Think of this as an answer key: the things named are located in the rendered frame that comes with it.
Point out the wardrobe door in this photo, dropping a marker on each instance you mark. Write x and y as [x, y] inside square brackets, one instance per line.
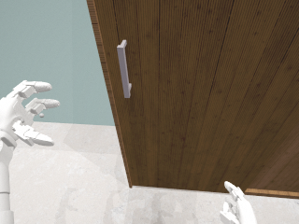
[281, 173]
[215, 87]

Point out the robot right hand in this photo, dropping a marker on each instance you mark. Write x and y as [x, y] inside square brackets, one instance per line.
[242, 212]

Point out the left robot forearm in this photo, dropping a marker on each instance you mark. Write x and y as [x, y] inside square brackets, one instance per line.
[7, 146]

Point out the handle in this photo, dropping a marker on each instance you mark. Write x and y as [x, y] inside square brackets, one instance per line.
[123, 67]

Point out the robot left hand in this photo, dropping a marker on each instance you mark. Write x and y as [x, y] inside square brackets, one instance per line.
[11, 111]

